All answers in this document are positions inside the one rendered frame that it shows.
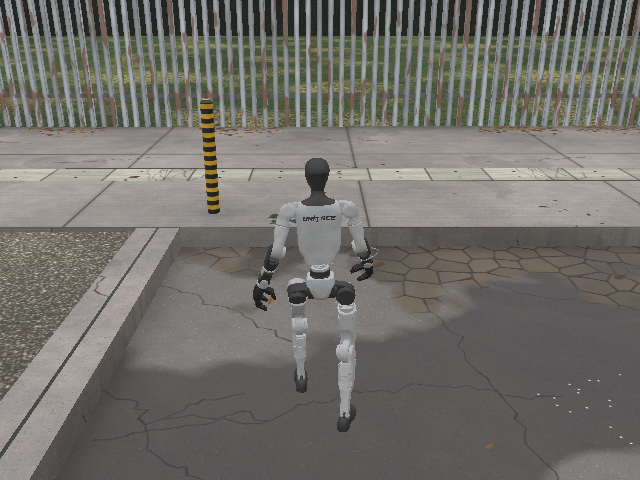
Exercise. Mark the robot right shin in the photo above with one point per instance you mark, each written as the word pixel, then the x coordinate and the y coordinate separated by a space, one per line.
pixel 346 377

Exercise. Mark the robot right hand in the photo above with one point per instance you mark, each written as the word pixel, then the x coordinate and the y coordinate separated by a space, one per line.
pixel 366 275

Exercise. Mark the robot right upper arm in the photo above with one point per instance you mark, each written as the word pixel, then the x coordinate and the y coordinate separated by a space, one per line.
pixel 350 211

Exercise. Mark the right robot forearm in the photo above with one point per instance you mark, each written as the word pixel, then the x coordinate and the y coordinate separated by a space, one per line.
pixel 365 257

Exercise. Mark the robot left hand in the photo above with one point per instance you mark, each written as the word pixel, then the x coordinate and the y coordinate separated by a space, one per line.
pixel 258 296

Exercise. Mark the robot left shin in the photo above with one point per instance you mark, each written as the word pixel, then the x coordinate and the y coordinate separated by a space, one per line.
pixel 299 350

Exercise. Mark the robot left upper arm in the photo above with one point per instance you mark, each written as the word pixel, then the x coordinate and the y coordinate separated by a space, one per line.
pixel 286 212

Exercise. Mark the robot shin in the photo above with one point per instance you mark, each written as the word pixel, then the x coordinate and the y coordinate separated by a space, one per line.
pixel 346 377
pixel 299 350

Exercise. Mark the left robot forearm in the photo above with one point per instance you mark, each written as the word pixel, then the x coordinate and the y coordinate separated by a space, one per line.
pixel 268 269

